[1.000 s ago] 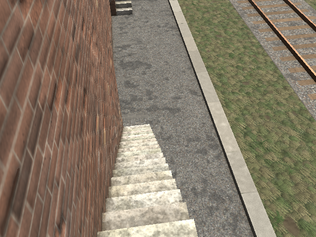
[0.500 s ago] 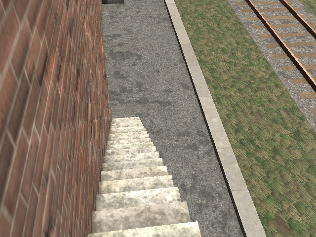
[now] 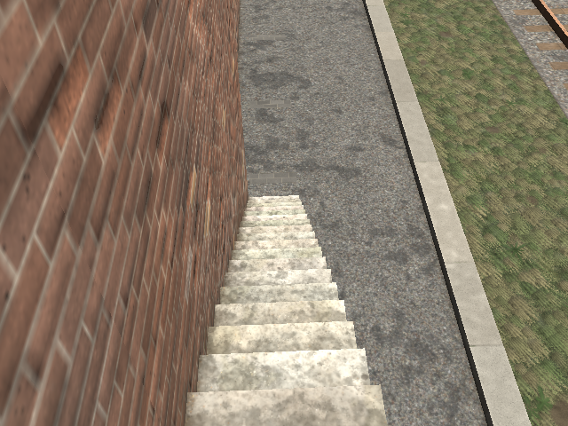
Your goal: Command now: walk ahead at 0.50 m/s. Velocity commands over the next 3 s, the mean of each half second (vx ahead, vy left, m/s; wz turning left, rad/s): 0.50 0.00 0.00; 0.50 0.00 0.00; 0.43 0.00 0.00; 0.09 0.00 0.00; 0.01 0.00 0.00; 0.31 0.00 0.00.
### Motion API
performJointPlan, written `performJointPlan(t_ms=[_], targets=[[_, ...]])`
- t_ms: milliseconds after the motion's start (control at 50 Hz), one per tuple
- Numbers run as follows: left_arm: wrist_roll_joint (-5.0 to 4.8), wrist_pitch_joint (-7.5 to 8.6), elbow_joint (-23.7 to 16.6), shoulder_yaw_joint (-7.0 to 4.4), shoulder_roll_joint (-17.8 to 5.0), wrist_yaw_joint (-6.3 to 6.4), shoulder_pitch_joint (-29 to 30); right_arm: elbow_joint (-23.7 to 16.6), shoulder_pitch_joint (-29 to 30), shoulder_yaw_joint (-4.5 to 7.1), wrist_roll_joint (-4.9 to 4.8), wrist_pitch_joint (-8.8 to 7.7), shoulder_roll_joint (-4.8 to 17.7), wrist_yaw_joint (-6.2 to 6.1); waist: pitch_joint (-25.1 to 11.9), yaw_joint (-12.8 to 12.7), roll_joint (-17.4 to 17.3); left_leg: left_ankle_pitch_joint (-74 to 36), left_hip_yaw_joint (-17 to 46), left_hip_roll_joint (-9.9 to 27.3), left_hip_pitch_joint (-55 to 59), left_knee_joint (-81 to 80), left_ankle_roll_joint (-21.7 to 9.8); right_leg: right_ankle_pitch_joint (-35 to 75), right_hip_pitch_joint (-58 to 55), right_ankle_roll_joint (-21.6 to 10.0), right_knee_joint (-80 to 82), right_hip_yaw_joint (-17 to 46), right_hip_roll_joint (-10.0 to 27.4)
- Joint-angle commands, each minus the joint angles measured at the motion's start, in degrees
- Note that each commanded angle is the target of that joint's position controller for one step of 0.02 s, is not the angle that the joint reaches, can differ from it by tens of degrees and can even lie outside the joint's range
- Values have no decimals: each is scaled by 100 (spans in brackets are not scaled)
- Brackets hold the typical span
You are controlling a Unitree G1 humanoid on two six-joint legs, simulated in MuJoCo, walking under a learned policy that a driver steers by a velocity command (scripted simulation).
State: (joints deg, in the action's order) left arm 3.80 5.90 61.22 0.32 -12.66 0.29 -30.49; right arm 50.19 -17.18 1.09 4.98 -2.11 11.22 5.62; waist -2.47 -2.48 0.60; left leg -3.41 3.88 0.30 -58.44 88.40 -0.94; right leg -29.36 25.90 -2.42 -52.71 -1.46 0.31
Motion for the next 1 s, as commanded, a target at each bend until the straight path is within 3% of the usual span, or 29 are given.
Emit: performJointPlan(t_ms=[20,100,120,160,200,240,260,300,320,340,380,400,420,460,480,540,600,700,740,760,780,800,820,840,860,920,940,960,1000], targets=[[-481,-104,-241,-171,-692,-77,166,-183,279,281,-388,-8,451,-855,69,202,117,-1176,69,410,613,-2346,233,1569,-808,-805,1550,2192,1301],[-324,-322,-401,-168,-518,55,544,-444,1238,237,-677,49,329,-813,643,-134,483,-2177,-77,483,1956,-5239,377,140,-571,-701,1160,1617,929],[-24,18,-539,120,-570,155,331,-504,698,-166,849,33,91,128,1445,-39,501,-2292,-457,275,2328,-4714,109,-1380,1129,-868,104,1286,863],[104,208,-337,-48,-1107,96,-65,-422,331,-112,606,-28,87,512,1169,-212,288,-1676,-439,214,3056,-5040,4,-2239,1091,-984,159,1299,885],[-53,230,-469,1,-1156,64,16,-1012,848,-185,421,-153,227,309,943,-187,189,59,-325,208,3819,-6086,50,-1649,617,-997,-295,1910,1008],[172,-95,-879,-7,-1421,-273,1008,-411,-1580,57,89,-380,886,114,332,916,-514,-1048,-393,448,6089,-7497,-175,-1170,800,-521,-3110,1472,435],[334,-179,-432,61,-871,-626,106,163,-2708,325,247,-373,1368,50,-30,1049,-1448,-1131,-434,466,7470,-5931,-573,-1000,2296,-119,-5874,915,-300],[-272,85,-1221,-15,-792,-694,-68,-66,-3404,492,400,-339,2142,251,-1500,634,-1320,-4566,2119,1961,9126,-4931,-1320,-1253,4758,478,-8247,420,-545],[-351,174,-2004,180,-599,-570,879,-303,-2508,459,71,-330,1995,434,-916,692,-1132,-823,3609,2568,8563,-5985,-2253,-1138,6018,737,-7642,402,-221],[-341,145,-1996,319,-396,-291,1722,-240,-1812,159,45,-440,904,328,301,601,-60,1758,2747,2180,7279,-6423,-1558,64,6524,467,-7053,550,360],[-402,-14,-1704,442,-195,-114,546,-414,-465,-257,109,-654,-330,177,777,-341,189,1109,1895,1824,4071,-6412,-1395,2509,4563,473,-4076,1356,1074],[-206,-91,-1664,487,141,-235,571,-369,-459,-154,36,-704,-26,45,1011,-338,-538,1410,1208,1165,2859,-6326,-1152,2640,3802,481,-3873,991,948],[-75,-96,-1458,233,-384,-339,138,-609,-86,-132,-177,-787,197,-15,1054,-312,-317,1508,164,606,1555,-6114,-1153,3448,2616,410,-2602,612,682],[115,-158,-1420,172,-209,-529,727,-248,-774,-24,252,-747,715,-74,751,-137,-436,1713,630,874,822,-6275,-1392,3802,1508,409,-3449,283,509],[58,-104,-1417,168,-268,-503,886,-189,-1066,46,207,-722,879,-50,667,62,-156,1299,980,1113,1682,-6082,-1511,3147,2332,480,-3510,489,503],[-10,-80,-1931,280,-175,-182,2166,617,-2473,-241,311,-732,-339,-362,349,716,199,348,1679,1343,5574,-4886,-1184,3533,5178,502,-544,1294,974],[114,-178,-1644,216,-474,-308,2019,-8,-1499,-213,84,-542,-3,-223,300,344,-92,2232,348,256,2182,-4547,-934,5849,1240,246,337,286,479],[-78,-265,-1802,239,-540,-286,3461,59,-2273,-80,-80,-286,211,-379,1053,1182,32,1976,1389,719,4233,-3770,-940,3922,1967,315,2995,611,682],[214,-149,-1091,140,-548,-249,1159,-323,-1338,45,159,-293,631,-161,274,156,-764,1260,975,578,2655,-2447,-848,3870,-1155,67,1312,292,343],[-102,-27,-722,-77,-1212,-179,421,-663,-685,85,-188,-384,587,-50,486,-213,590,1412,505,-50,3386,-1015,-789,3780,-1331,20,4563,177,426],[-260,-14,-97,-350,-1491,-176,-1159,-233,-1113,147,176,-295,951,280,-222,-682,916,1262,-48,-549,2213,940,-520,5410,-4063,-121,3657,-722,472],[-516,-319,-665,-245,-993,-308,-509,65,-1744,338,-1063,-166,448,-443,-499,-82,738,5703,-562,-926,-729,3463,-423,8626,-5709,-444,1630,1066,1542],[-153,-87,-222,-584,-2070,-362,-1710,-327,-2366,-189,24,-392,1,248,-2767,-365,2002,5737,227,-684,-743,4417,-148,10349,-7700,-2017,641,1258,2297],[-460,-444,-787,-631,-1558,-314,-359,-351,-1547,209,-1257,-318,706,-627,-1884,-318,655,5614,-171,-294,-1924,4223,-201,8562,-6621,-2085,1208,2229,3082],[-333,-515,-691,-516,-1109,-233,-368,-211,-874,101,-1031,-155,459,-1005,-1069,-365,147,5060,415,1,-1519,3353,-287,6319,-4845,-1978,1847,2070,2970],[-62,-439,-502,-153,-430,-87,-97,269,-626,70,-610,200,-340,-1051,503,418,-190,2393,350,2,-288,1200,-30,3159,-908,-1069,2000,1581,2059],[340,-79,-560,-38,-302,-45,30,285,-2070,-127,199,-10,-405,-20,1722,603,-90,192,536,203,-268,162,-239,2157,1067,-1020,2713,1214,1315],[101,106,-491,-5,-389,2,433,419,-1817,-4,332,-69,-215,368,1467,656,245,-688,73,309,310,-428,-243,1486,1762,-1252,2698,1070,1345],[223,304,-139,62,-732,85,446,169,-1229,-77,165,-148,-94,735,610,672,275,-1293,181,370,679,2,-283,1231,1642,-1353,2135,1060,1210]])
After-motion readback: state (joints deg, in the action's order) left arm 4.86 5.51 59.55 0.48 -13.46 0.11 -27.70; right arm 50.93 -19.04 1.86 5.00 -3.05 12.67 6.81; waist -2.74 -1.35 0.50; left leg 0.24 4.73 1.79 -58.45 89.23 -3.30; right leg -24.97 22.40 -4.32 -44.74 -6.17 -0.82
